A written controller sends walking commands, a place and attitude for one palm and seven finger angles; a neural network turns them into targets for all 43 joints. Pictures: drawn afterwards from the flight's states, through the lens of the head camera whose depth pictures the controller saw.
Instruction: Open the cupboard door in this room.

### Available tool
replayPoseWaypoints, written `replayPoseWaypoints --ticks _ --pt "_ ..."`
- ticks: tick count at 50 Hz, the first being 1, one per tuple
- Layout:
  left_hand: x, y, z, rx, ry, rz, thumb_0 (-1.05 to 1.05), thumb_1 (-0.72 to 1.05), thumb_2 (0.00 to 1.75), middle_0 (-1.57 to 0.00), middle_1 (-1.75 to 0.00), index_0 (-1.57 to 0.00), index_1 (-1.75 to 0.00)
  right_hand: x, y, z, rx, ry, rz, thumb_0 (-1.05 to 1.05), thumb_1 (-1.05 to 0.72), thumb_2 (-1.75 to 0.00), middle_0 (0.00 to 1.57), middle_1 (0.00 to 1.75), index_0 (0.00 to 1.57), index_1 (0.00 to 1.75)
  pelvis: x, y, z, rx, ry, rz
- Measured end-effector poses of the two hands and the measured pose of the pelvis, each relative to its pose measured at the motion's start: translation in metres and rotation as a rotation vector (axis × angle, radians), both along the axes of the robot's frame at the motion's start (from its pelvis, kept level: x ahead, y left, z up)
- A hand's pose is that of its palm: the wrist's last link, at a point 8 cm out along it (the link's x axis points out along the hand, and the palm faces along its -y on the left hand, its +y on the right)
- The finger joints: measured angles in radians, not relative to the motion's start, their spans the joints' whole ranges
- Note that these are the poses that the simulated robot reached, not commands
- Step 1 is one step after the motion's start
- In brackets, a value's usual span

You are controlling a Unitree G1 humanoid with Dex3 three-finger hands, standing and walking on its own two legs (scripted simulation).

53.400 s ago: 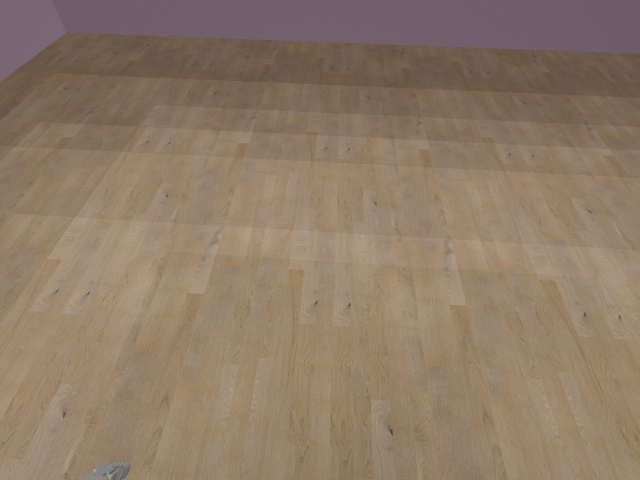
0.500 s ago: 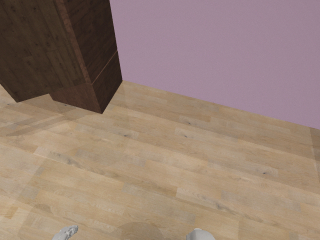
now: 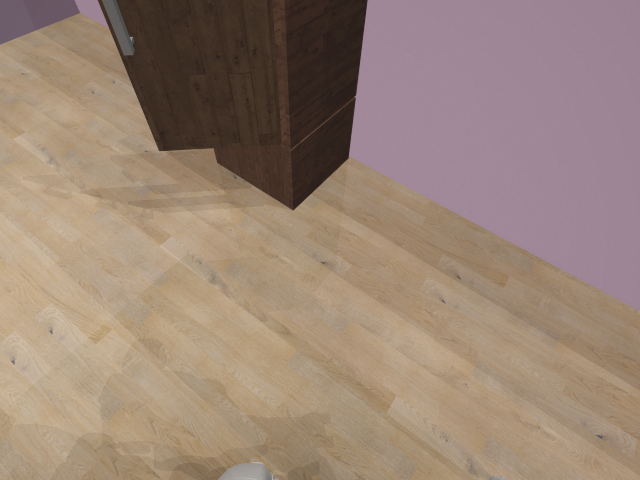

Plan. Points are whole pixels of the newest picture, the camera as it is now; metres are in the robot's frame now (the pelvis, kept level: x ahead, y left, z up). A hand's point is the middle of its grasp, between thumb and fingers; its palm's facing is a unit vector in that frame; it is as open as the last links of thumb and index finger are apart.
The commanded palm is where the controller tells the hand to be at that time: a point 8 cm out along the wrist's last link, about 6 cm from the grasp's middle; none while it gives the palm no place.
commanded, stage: turn to face it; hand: left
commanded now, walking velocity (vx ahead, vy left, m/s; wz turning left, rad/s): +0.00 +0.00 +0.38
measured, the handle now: (119, 19) +1.01 +0.54 +0.01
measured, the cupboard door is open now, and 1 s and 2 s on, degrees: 44 44 44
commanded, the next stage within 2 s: take the last steps up to it in 0.40 s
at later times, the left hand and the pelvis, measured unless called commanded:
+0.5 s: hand out of the picture +0.05 +0.19 -0.16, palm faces +0.18 -0.95 -0.25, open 7.3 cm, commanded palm none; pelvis +0.01 -0.02 +0.00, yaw +10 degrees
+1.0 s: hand out of the picture -0.02 +0.26 -0.17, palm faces +0.35 -0.92 -0.19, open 7.3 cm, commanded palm none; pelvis +0.06 +0.08 +0.01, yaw +17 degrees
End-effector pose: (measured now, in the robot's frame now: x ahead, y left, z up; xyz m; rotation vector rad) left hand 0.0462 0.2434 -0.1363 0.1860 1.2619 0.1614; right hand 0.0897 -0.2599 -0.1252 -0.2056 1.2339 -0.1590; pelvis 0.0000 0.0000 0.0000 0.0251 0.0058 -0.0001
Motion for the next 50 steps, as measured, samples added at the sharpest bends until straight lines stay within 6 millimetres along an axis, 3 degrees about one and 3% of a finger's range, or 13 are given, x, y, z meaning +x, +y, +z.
replayPoseWaypoints --ticks 5,11,16,22,28,33,37,44,47,50 --pt "-0.031 0.033 -0.017 0.015 0.091 0.085 0.01 0.91 0.90 -0.20 -0.30 -0.21 -0.30 0.040 0.024 0.005 -0.035 -0.095 0.096 0.01 -0.91 -0.90 0.20 0.30 0.19 0.30 0.001 0.015 -0.009 -0.018 0.003 0.041" --pt "-0.028 0.043 0.000 0.021 0.061 0.132 0.01 0.91 0.90 -0.20 -0.30 -0.20 -0.30 0.045 0.041 0.014 -0.028 -0.080 0.149 0.00 -0.91 -0.90 0.20 0.30 0.20 0.30 0.003 0.017 0.005 -0.040 0.011 0.083" --pt "-0.016 0.032 0.009 0.021 0.016 0.138 0.01 0.91 0.90 -0.19 -0.30 -0.20 -0.30 0.037 0.043 0.007 0.009 -0.039 0.156 0.00 -0.90 -0.90 0.20 0.30 0.20 0.30 0.006 0.009 0.008 -0.042 0.015 0.111" --pt "-0.005 0.003 0.009 0.038 -0.043 0.141 0.00 0.91 0.90 -0.20 -0.30 -0.20 -0.30 0.024 0.025 -0.018 0.058 0.020 0.136 0.01 -0.90 -0.90 0.21 0.30 0.20 0.30 0.011 -0.011 -0.002 -0.013 0.015 0.143" --pt "-0.020 -0.024 0.014 0.007 -0.027 0.178 0.00 0.91 0.90 -0.20 -0.30 -0.21 -0.30 0.019 0.013 -0.018 0.052 0.089 0.139 0.01 -0.91 -0.90 0.20 0.30 0.20 0.30 0.015 -0.016 0.005 -0.008 -0.003 0.189" --pt "-0.045 -0.023 0.012 -0.013 0.004 0.252 0.00 0.93 0.90 -0.20 -0.30 -0.21 -0.30 0.028 0.017 -0.008 0.034 0.117 0.186 0.01 -0.91 -0.90 0.20 0.30 0.19 0.30 0.021 -0.011 0.010 -0.006 -0.002 0.233" --pt "-0.075 -0.015 0.007 -0.037 0.055 0.322 0.00 0.92 0.90 -0.20 -0.30 -0.21 -0.30 0.051 0.036 -0.002 0.021 0.110 0.254 0.01 -0.91 -0.90 0.20 0.30 0.19 0.30 0.027 0.003 0.010 -0.007 0.000 0.267" --pt "-0.126 0.019 -0.017 -0.089 0.220 0.415 0.00 0.91 0.90 -0.20 -0.30 -0.21 -0.30 0.111 0.099 0.001 -0.004 -0.039 0.356 0.01 -0.91 -0.90 0.20 0.30 0.19 0.30 0.043 0.050 -0.006 -0.020 -0.003 0.300" --pt "-0.115 0.039 -0.016 -0.086 0.246 0.401 0.01 0.91 0.90 -0.20 -0.30 -0.20 -0.30 0.113 0.118 0.004 -0.005 -0.065 0.346 0.00 -0.91 -0.90 0.20 0.30 0.19 0.30 0.052 0.066 -0.003 -0.024 -0.003 0.294" --pt "-0.081 0.061 -0.008 -0.078 0.184 0.381 0.01 0.92 0.90 -0.20 -0.30 -0.20 -0.30 0.100 0.133 0.007 0.004 -0.020 0.331 0.00 -0.91 -0.90 0.20 0.30 0.19 0.30 0.063 0.079 0.006 -0.028 -0.003 0.297"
